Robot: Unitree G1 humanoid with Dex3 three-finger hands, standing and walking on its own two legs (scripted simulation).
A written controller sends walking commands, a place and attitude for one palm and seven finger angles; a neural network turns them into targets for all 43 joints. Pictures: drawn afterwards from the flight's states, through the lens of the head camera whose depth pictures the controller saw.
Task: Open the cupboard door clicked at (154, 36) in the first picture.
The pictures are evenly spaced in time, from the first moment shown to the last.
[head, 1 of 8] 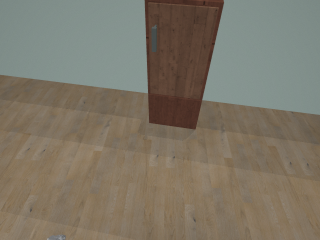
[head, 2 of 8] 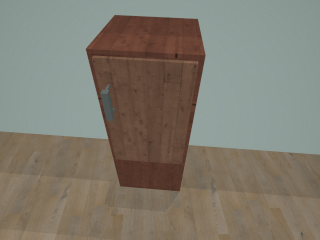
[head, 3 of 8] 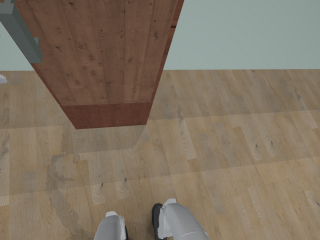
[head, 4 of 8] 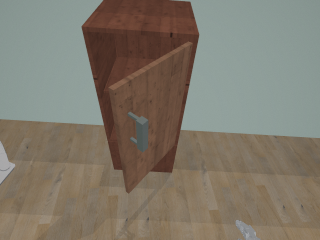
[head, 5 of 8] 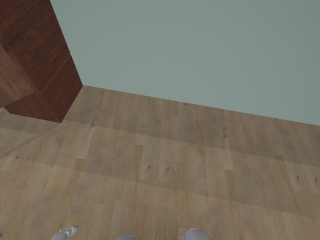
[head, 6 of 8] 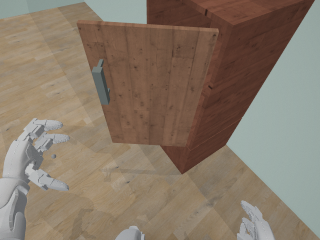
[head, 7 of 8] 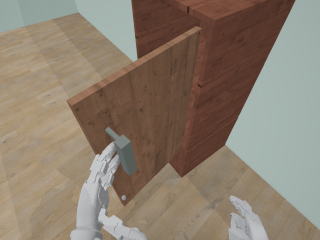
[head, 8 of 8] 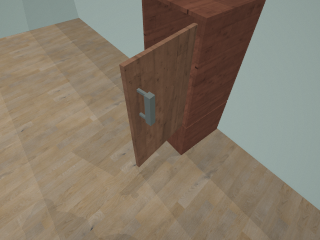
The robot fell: no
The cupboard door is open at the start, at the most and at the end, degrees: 0 100 100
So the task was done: yes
